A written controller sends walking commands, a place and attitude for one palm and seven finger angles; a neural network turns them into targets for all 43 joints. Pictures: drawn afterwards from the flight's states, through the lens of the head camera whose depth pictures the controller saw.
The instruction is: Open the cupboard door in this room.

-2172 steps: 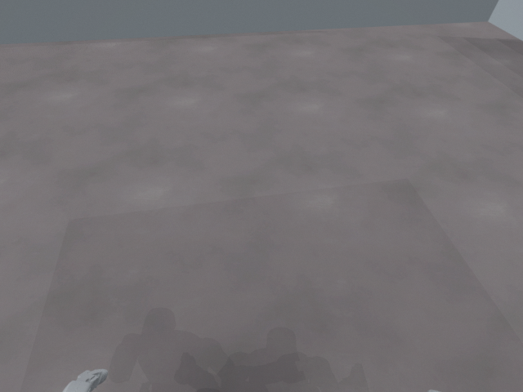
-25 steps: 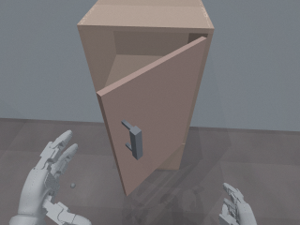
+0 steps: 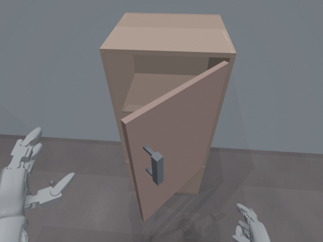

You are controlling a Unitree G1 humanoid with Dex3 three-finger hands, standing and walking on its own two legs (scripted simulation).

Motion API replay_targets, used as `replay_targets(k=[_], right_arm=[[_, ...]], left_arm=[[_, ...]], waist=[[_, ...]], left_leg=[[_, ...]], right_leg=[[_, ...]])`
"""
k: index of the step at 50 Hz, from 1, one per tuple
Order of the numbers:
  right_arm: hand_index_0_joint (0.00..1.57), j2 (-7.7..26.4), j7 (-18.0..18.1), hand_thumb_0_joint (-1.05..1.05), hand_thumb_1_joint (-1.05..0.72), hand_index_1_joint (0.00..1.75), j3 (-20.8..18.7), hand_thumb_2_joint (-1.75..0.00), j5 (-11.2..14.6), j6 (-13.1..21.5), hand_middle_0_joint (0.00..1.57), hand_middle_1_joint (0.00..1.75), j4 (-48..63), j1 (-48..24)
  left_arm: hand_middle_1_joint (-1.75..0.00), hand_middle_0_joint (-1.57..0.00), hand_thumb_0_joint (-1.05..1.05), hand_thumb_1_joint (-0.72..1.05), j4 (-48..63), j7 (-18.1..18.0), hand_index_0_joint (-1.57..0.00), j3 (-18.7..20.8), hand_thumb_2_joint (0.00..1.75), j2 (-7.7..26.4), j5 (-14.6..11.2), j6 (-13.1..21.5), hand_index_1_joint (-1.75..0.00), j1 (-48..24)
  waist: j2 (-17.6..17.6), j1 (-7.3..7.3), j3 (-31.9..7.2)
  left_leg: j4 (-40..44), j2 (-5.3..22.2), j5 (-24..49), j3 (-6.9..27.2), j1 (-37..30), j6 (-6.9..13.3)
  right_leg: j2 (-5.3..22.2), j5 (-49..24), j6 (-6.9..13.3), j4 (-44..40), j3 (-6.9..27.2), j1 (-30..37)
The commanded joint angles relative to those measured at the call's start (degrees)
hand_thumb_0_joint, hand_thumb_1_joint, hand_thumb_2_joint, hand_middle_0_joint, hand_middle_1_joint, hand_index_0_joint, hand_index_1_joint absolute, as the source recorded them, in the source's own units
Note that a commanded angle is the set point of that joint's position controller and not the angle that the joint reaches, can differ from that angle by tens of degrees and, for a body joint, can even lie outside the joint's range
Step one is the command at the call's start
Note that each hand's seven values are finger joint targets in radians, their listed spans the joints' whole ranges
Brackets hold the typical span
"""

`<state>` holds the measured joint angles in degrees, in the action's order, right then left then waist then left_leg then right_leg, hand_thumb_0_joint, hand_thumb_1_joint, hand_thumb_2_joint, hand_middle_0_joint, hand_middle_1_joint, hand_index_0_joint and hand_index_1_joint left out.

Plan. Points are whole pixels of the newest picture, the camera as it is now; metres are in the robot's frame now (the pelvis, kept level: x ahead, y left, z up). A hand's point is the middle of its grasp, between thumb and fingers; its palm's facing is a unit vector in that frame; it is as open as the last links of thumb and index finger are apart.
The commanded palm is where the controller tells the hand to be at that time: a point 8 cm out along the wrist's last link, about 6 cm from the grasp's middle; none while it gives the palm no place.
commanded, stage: draw the hand back to the body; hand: left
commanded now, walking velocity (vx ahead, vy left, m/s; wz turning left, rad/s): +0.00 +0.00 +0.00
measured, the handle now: (152, 164) +0.32 +0.07 +0.02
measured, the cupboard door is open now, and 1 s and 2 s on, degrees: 48 48 48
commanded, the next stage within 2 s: step back with the hand held close in 0.56 s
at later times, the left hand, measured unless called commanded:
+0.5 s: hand (45, 179) +0.18 +0.24 +0.15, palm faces +0.45 -0.81 -0.37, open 7.5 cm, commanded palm +0.13 +0.28 +0.17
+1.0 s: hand (46, 182) +0.17 +0.24 +0.15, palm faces +0.34 -0.80 -0.49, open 7.4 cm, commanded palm +0.11 +0.28 +0.18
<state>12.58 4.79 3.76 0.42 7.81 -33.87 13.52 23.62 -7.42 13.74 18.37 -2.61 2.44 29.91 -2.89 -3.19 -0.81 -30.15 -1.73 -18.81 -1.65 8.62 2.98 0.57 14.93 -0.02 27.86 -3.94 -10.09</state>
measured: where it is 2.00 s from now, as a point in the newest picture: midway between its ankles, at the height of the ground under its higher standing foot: outside the picture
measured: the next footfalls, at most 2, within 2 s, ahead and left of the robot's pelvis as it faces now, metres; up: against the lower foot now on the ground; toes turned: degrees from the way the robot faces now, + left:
right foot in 1.90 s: -0.27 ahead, -0.10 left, +0.00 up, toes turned +1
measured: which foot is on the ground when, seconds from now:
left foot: down 0.00-1.00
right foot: down 0.00-1.00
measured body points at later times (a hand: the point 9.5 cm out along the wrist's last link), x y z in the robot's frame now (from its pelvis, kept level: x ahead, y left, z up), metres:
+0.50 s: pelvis -0.01 -0.02 +0.01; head -0.03 -0.03 +0.46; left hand +0.15 +0.28 +0.17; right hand +0.18 -0.24 -0.08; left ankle -0.02 +0.08 -0.74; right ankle +0.00 -0.12 -0.74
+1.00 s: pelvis -0.03 -0.02 +0.01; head -0.02 -0.03 +0.46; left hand +0.15 +0.28 +0.18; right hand +0.14 -0.27 -0.08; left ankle -0.02 +0.08 -0.74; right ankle +0.00 -0.12 -0.74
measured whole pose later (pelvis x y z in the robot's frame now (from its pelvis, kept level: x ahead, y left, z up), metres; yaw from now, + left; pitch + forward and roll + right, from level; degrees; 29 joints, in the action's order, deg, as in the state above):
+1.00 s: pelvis -0.03 -0.02 +0.01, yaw -1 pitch -1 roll -1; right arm 14.7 4.4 -0.7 0.7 1.5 -33.6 9.9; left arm 25.0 -6.5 21.7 22.1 -2.9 8.6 31.7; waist -2.4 0.1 2.1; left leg -25.9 -0.3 -13.3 -2.5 12.1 1.8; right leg -1.0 8.5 1.3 22.5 -3.2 -13.5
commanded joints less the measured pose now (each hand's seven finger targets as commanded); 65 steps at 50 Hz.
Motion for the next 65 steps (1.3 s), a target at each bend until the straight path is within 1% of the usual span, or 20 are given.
replay_targets(k=[1,9,13,16,22,24,31,33,34,35,36,37,40,43,46,50,53,58,61,65], right_arm=[[0.2,6.38,-0.14,0.0,-0.9,0.3,-3.32,-0.9,-0.19,3.37,0.2,0.3,8.55,-7.36],[0.2,6.32,-0.31,0.0,-0.9,0.3,-3.93,-0.9,-0.25,2.49,0.2,0.3,7.25,-8.78],[0.2,6.7,-0.78,0.0,-0.9,0.3,-4.32,-0.9,-0.1,1.92,0.2,0.3,6.82,-9.01],[0.2,6.67,-0.83,0.0,-0.9,0.3,-4.51,-0.9,-0.2,1.4,0.2,0.3,6.82,-9.37],[0.2,6.01,-0.41,0.0,-0.9,0.3,-4.38,-0.9,-0.44,2.19,0.2,0.3,6.67,-10.17],[0.2,5.83,-0.29,0.0,-0.9,0.3,-4.13,-0.9,-0.38,2.41,0.2,0.3,6.42,-10.39],[0.2,5.9,-0.28,0.0,-0.9,0.3,-4.51,-0.9,-0.04,2.11,0.2,0.3,5.7,-10.52],[0.2,5.99,-0.2,0.0,-0.9,0.3,-4.7,-0.9,-0.18,2.34,0.2,0.3,5.51,-10.68],[0.2,6.03,-0.35,0.0,-0.9,0.3,-4.62,-0.9,-0.21,2.78,0.2,0.3,6.18,-11.15],[0.2,7.29,-0.19,0.0,-0.9,0.3,-4.67,-0.9,0.34,1.7,0.2,0.3,7.75,-9.44],[0.2,6.84,-0.32,0.0,-0.9,0.3,-5.1,-0.9,-0.08,0.7,0.2,0.3,6.84,-8.88],[0.2,6.85,-0.64,0.0,-0.9,0.3,-5.29,-0.9,-0.15,-0.05,0.2,0.3,7.19,-9.34],[0.2,7.25,-0.64,0.0,-0.9,0.3,-5.59,-0.9,-0.28,-1.14,0.2,0.3,7.63,-9.16],[0.2,7.78,-0.46,0.0,-0.9,0.3,-6.06,-0.9,-0.08,-2.17,0.2,0.3,8.57,-9.15],[0.2,7.57,-0.21,0.0,-0.9,0.3,-6.6,-0.9,0.33,-3.07,0.2,0.3,9.61,-8.96],[0.2,7.48,0.14,0.0,-0.9,0.3,-6.93,-0.9,0.55,-3.76,0.2,0.3,10.57,-9.05],[0.2,7.96,0.29,0.0,-0.9,0.3,-7.07,-0.9,0.43,-3.76,0.2,0.3,10.99,-9.24],[0.2,8.44,0.25,0.0,-0.9,0.3,-6.95,-0.9,0.27,-3.07,0.2,0.3,11.57,-8.78],[0.2,8.51,0.39,0.0,-0.9,0.3,-6.94,-0.9,0.02,-2.6,0.2,0.3,11.8,-7.66],[0.2,8.62,0.36,0.0,-0.9,0.3,-7.12,-0.9,-0.3,-1.81,0.2,0.3,11.75,-6.6]], left_arm=[[-0.3,-0.19,0.0,0.62,12.25,-0.97,-0.19,8.3,0.78,9.8,-0.03,4.66,-0.3,-5.26],[-0.3,-0.2,0.0,0.9,11.36,-0.82,-0.2,13.39,0.9,12.38,-0.87,5.62,-0.3,-9.29],[-0.3,-0.2,0.0,0.9,7.37,0.01,-0.2,9.94,0.9,8.59,-0.92,5.21,-0.3,-7.05],[-0.3,-0.2,0.0,0.9,7.71,-0.03,-0.2,10.56,0.9,9.69,-0.92,5.41,-0.3,-7.97],[-0.3,-0.2,0.0,0.9,12.26,-0.63,-0.2,12.69,0.9,12.55,-0.58,6.47,-0.3,-9.62],[-0.3,-0.2,0.0,0.9,11.7,-0.64,-0.2,12.15,0.9,12.07,-0.63,6.3,-0.3,-9.7],[-0.3,-0.2,0.0,0.9,6.86,-0.12,-0.2,10.81,0.9,10.2,-1.03,6.32,-0.3,-9.66],[-0.3,-0.2,0.0,0.9,6.69,-0.14,-0.2,11.15,0.9,10.77,-0.96,6.6,-0.3,-9.64],[-0.3,-0.2,0.0,0.9,13.08,-0.31,-0.2,11.68,0.9,12.4,-0.95,7.5,-0.3,-14.45],[-0.3,-0.2,0.0,0.9,13.15,-0.74,-0.2,18.85,0.9,18.6,-0.51,9.43,-0.3,-15.88],[-0.3,-0.2,0.0,0.9,8.41,-0.03,-0.2,15.67,0.9,14.13,-0.48,9.4,-0.3,-9.44],[-0.3,-0.2,0.0,0.9,7.55,0.16,-0.2,14.73,0.9,13.32,-0.34,8.95,-0.3,-6.58],[-0.3,-0.2,0.0,0.9,9.01,0.1,-0.2,13.87,0.9,12.45,-0.16,9.76,-0.3,-4.14],[-0.3,-0.2,0.0,0.9,11.02,-0.39,-0.2,14.88,0.9,13.4,-0.28,10.07,-0.3,-1.71],[-0.3,-0.2,0.0,0.9,12.83,-0.83,-0.2,16.7,0.9,14.82,-0.53,10.25,-0.3,0.38],[-0.3,-0.2,0.0,0.9,14.93,-1.37,-0.2,17.69,0.9,15.74,-0.47,10.44,-0.3,1.44],[-0.3,-0.2,0.0,0.9,16.74,-1.62,-0.2,18.14,0.9,16.03,-0.24,10.6,-0.3,2.18],[-0.3,-0.2,0.0,0.9,16.88,-1.83,-0.2,17.64,0.9,14.71,0.64,11.03,-0.3,1.69],[-0.3,-0.2,0.0,0.9,15.87,-2.16,-0.2,17.79,0.9,14.02,1.52,11.46,-0.3,0.35],[-0.3,-0.2,0.0,0.9,16.29,-2.33,-0.2,17.72,0.9,14.01,2.51,12.17,-0.3,-2.95]], waist=[[-1.9,-0.47,-2.2],[-2.57,-0.66,-1.87],[-0.88,-0.44,-0.24],[0.65,-0.52,-0.59],[-2.69,-1.01,-4.13],[-3.41,-0.83,-2.14],[-0.11,-0.36,2.22],[-0.56,-0.57,1.07],[-2.3,-0.6,-2.32],[0.44,1.85,2.45],[3.8,2.13,1.05],[5.12,2.09,1.04],[1.42,2.5,-1.98],[-0.02,2.47,-5.53],[2.53,2.4,-8.18],[2.37,2.47,-8.79],[-1.32,2.24,-8.49],[-3.99,2.23,-4.51],[-2.17,2.62,-1.85],[1.02,3.32,-0.54]], left_leg=[[8.74,4.26,21.29,4.67,1.64,-4.24],[10.41,3.9,20.39,3.53,-0.48,-3.8],[10.86,3.99,19.98,3.05,-0.81,-3.16],[11.33,3.59,16.85,2.91,-0.55,-2.57],[10.77,2.76,17.43,2.52,-2.05,-2.32],[11.09,2.73,16.27,2.65,-1.68,-2.37],[11.52,2.91,11.66,2.01,-1.41,-1.67],[11.29,2.81,11.86,1.76,-1.94,-1.53],[11.11,2.59,12.63,2.09,-3.04,-1.46],[8.65,3.53,9.06,3.1,1.26,-0.5],[6.79,3.21,8.99,3.44,0.45,-0.46],[5.97,3.1,9.52,2.99,-0.25,-0.46],[5.78,3.44,11.88,2.72,0.79,-1.06],[6.89,4.32,16.09,3.44,2.25,-1.43],[6.56,5.04,19.33,3.63,3.13,-1.47],[6.12,5.52,20.27,3.94,5.34,-1.47],[7.67,6.47,19.87,5.45,8.39,-1.06],[12.57,8.96,3.13,8.17,20.52,1.06],[14.72,10.36,-11.21,9.48,29.82,2.56],[9.88,8.59,-17.94,8.43,32.18,2.84]], right_leg=[[-0.41,-10.27,1.97,-4.09,1.25,5.37],[-0.37,-11.79,1.88,-6.69,1.93,7.44],[-0.34,-11.73,1.68,-7.7,1.9,6.9],[-0.35,-10.64,1.56,-8.16,2.22,7.39],[-0.15,-12.17,1.66,-8.55,2.85,9.38],[-0.13,-11.18,1.71,-9.16,2.95,8.59],[-0.21,-6.1,1.3,-11.55,3.56,5.6],[-0.03,-6.41,1.32,-11.77,3.9,6.28],[0.17,-7.58,1.29,-11.19,4.15,7.79],[2.73,-9.73,1.29,-13.97,9.88,1.2],[4.18,-9.36,1.45,-14.69,10.08,0.8],[4.75,-10.01,1.45,-15.35,10.77,-0.48],[5.45,-12.78,1.69,-13.26,9.67,0.28],[4.93,-18.04,1.49,-9.56,7.49,3.41],[4.33,-21.57,1.03,-6.84,7.01,4.57],[4.19,-22.75,0.92,-4.43,6.93,4.42],[3.09,-21.33,0.65,-1.84,6.16,5.21],[1.08,-12.09,-0.15,3.21,6.03,7.67],[0.52,-8.18,-0.51,6.64,6.62,10.46],[2.41,-1.34,0.24,3.6,10.22,6.92]])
